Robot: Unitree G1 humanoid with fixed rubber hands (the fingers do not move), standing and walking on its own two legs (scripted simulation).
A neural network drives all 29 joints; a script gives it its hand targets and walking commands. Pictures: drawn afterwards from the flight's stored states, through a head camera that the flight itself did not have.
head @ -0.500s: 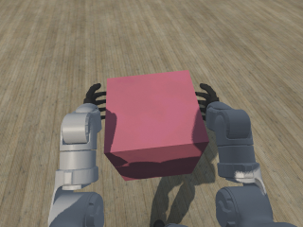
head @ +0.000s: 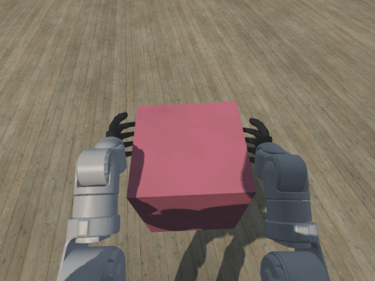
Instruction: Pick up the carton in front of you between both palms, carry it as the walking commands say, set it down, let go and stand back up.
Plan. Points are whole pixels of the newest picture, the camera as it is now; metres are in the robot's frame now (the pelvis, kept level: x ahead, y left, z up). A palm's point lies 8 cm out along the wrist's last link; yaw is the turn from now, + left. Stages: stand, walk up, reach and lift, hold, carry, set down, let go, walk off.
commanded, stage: carry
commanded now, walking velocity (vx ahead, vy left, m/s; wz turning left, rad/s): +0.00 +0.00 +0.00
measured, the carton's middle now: (190, 172) +0.35 +0.00 +0.03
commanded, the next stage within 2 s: none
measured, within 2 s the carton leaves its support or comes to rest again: neither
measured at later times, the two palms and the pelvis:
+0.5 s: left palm (103, 151) +0.32 +0.17 +0.14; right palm (261, 155) +0.32 -0.13 +0.14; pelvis -0.02 +0.01 +0.00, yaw +0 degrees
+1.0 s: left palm (100, 155) +0.31 +0.17 +0.14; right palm (261, 157) +0.31 -0.13 +0.14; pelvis -0.03 +0.02 +0.00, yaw +0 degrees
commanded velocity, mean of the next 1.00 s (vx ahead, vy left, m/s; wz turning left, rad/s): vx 0.00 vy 0.00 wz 0.00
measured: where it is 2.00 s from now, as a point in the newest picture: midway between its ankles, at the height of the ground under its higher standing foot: outside the picture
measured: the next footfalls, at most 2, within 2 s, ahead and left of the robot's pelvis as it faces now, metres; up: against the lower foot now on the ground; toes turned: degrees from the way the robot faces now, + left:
none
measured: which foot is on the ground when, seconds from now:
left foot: down 0.00-1.00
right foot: down 0.00-1.00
